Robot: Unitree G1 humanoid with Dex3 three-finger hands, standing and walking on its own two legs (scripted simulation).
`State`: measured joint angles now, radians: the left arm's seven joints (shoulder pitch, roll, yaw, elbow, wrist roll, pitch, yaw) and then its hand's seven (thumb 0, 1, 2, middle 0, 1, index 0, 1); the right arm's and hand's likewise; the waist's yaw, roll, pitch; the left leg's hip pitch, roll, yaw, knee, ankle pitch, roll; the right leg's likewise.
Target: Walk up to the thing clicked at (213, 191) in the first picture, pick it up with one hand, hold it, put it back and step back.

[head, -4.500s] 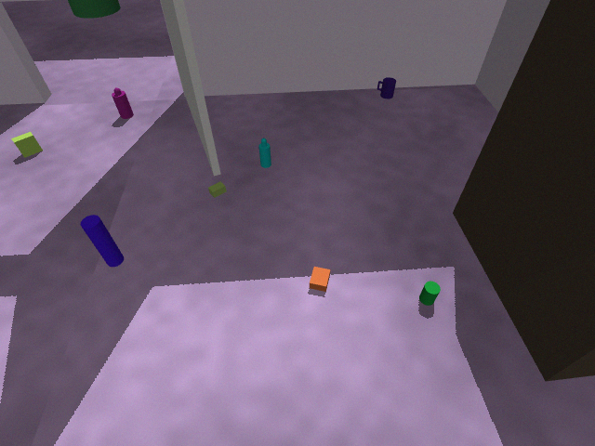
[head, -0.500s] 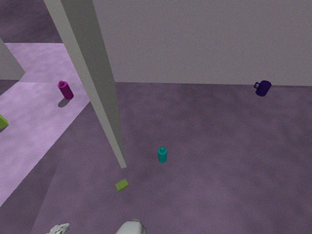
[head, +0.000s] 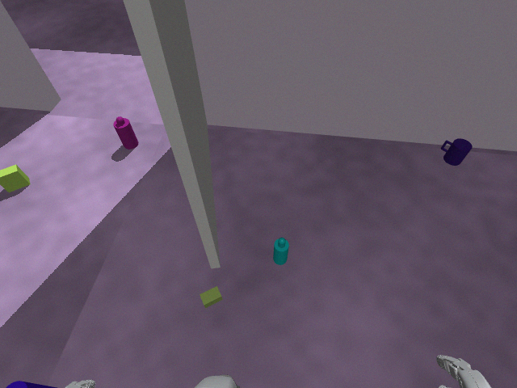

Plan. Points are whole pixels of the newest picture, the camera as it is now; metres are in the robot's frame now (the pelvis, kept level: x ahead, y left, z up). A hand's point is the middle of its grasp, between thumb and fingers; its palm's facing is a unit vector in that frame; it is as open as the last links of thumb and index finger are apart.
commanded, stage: walk up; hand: left
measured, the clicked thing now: (211, 297) +0.49 +0.23 -0.74
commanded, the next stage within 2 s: stand in 1.34 s
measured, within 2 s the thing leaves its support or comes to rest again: neither
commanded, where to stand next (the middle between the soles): +0.09 +0.01 m, yaw -1 degrees
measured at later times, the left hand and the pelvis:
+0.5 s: hand out of the picture +0.07 +0.26 -0.13, palm faces -0.01 -0.94 -0.35, open 7.3 cm; pelvis +0.00 +0.00 +0.03, yaw +1 degrees
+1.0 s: hand out of the picture +0.11 +0.24 -0.12, palm faces +0.00 -0.93 -0.36, open 7.3 cm; pelvis +0.02 -0.02 +0.03, yaw +1 degrees
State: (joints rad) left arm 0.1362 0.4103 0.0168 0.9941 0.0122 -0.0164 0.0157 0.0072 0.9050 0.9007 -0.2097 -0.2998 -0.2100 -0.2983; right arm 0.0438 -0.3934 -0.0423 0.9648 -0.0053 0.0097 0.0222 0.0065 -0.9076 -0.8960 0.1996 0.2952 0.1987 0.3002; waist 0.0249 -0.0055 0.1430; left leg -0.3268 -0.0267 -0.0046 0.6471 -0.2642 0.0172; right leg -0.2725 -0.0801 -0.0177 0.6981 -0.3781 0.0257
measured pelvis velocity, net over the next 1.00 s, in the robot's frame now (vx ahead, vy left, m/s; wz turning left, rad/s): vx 0.02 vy -0.02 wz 0.01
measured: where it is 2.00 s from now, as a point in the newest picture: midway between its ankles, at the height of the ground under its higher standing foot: outside the picture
